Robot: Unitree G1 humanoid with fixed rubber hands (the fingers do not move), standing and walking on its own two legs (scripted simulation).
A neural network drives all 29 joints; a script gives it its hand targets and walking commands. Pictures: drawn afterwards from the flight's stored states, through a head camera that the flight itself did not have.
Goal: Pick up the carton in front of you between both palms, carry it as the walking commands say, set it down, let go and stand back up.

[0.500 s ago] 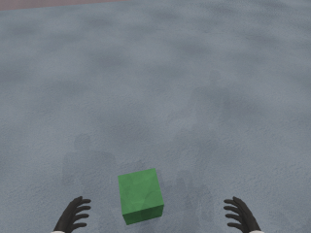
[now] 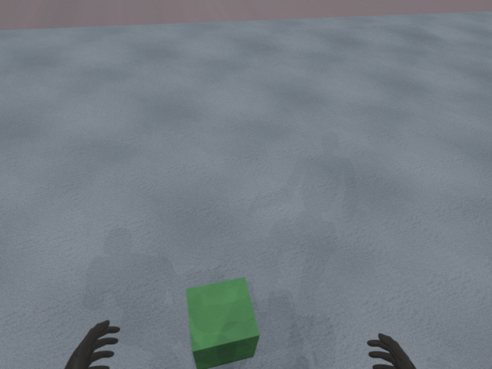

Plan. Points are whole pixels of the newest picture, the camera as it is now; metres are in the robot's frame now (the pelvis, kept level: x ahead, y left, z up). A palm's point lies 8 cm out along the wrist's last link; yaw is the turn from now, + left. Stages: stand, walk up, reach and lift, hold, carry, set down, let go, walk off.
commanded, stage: stand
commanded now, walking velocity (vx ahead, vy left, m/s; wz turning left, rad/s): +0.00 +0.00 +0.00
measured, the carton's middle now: (221, 324) +0.43 +0.06 -0.64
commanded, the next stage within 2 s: none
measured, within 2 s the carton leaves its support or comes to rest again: neither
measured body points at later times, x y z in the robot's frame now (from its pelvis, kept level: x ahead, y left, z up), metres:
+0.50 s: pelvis +0.02 +0.02 +0.00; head +0.02 +0.04 +0.45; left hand +0.17 +0.31 -0.10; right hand +0.14 -0.28 -0.09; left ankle +0.00 +0.11 -0.73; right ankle -0.04 -0.11 -0.73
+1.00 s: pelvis +0.00 +0.02 +0.01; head +0.00 +0.03 +0.46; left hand +0.12 +0.31 -0.11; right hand +0.10 -0.29 -0.09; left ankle +0.00 +0.11 -0.73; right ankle -0.04 -0.11 -0.73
